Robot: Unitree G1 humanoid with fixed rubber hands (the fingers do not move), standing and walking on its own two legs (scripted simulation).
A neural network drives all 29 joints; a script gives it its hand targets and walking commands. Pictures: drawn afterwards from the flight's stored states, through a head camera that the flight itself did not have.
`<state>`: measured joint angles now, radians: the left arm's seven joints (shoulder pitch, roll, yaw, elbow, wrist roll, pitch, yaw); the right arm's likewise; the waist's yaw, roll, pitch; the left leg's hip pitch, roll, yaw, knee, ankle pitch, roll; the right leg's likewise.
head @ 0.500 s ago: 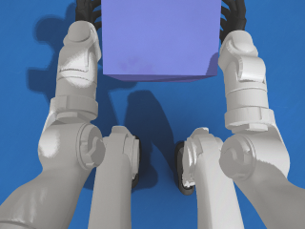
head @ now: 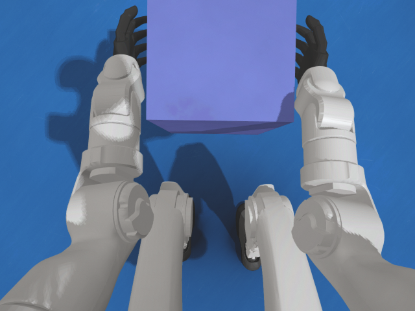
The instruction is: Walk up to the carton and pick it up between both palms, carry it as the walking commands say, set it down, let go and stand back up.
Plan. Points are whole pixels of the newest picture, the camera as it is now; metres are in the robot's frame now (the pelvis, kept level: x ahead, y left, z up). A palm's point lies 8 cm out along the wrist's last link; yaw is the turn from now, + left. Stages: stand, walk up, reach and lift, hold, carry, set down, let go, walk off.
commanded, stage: reach and lift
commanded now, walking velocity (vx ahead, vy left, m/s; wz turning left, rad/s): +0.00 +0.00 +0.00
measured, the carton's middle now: (217, 76) +0.52 +0.02 -0.15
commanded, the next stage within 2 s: none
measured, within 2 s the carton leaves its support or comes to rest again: neither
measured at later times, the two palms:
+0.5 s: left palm (112, 51) +0.50 +0.17 +0.00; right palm (337, 62) +0.49 -0.13 +0.00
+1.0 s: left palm (87, 37) +0.48 +0.17 +0.07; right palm (381, 49) +0.47 -0.13 +0.08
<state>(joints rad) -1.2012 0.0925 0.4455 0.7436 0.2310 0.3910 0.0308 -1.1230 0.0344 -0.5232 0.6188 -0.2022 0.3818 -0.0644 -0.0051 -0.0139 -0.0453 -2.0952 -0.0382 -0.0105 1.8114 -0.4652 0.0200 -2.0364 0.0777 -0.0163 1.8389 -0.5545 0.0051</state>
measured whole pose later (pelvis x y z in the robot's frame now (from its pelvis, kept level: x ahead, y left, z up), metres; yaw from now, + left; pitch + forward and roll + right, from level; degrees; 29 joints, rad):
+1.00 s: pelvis +0.03 +0.00 +0.12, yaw +1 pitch +36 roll -2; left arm -0.88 -0.03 0.44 0.66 0.25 0.38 0.03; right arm -0.83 0.11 -0.49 0.58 -0.23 0.36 -0.02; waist -0.02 0.00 -0.17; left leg -1.62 -0.05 -0.02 1.43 -0.43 0.02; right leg -1.57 0.07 0.01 1.44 -0.50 0.00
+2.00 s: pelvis +0.06 +0.00 +0.25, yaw +2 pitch +20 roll -1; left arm -0.57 -0.13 0.42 0.53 0.30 0.37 -0.01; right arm -0.52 0.20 -0.45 0.46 -0.31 0.36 0.02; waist -0.03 0.00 -0.08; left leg -0.91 -0.05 -0.04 0.83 -0.27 0.02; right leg -0.86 0.05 0.04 0.84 -0.33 -0.01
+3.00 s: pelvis +0.09 +0.00 +0.30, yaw +2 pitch -6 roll +0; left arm -0.33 -0.15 0.28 0.35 0.28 0.67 0.01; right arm -0.33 0.17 -0.28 0.32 -0.28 0.69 0.02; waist -0.03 -0.02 -0.01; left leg -0.13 -0.05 -0.05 0.42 -0.19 0.03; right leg -0.08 0.04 0.06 0.42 -0.24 -0.01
